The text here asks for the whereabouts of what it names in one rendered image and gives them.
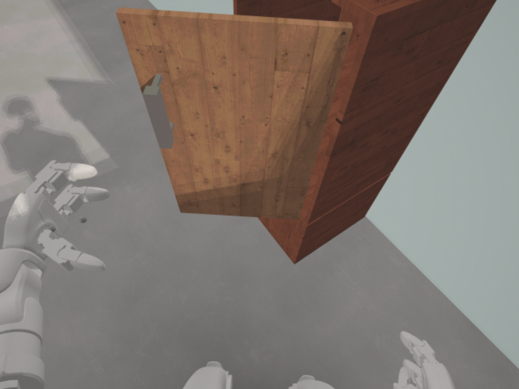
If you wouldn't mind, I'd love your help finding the left robot shin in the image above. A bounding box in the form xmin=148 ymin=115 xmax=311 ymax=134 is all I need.
xmin=206 ymin=361 xmax=223 ymax=369

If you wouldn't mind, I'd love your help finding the left robot hand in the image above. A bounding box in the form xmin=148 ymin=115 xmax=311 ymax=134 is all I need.
xmin=2 ymin=160 xmax=110 ymax=271

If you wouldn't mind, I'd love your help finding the robot left thigh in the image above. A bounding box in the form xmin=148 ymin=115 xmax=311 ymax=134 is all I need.
xmin=183 ymin=366 xmax=233 ymax=389

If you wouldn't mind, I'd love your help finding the cupboard door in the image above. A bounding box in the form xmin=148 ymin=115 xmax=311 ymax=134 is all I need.
xmin=116 ymin=7 xmax=353 ymax=220

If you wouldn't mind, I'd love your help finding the handle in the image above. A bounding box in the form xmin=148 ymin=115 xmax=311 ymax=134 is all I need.
xmin=143 ymin=74 xmax=174 ymax=149

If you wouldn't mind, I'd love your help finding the right robot hand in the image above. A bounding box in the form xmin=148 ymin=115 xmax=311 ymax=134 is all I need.
xmin=393 ymin=331 xmax=455 ymax=389

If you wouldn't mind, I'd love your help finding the left robot forearm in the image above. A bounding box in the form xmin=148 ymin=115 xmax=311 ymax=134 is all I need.
xmin=0 ymin=248 xmax=47 ymax=389

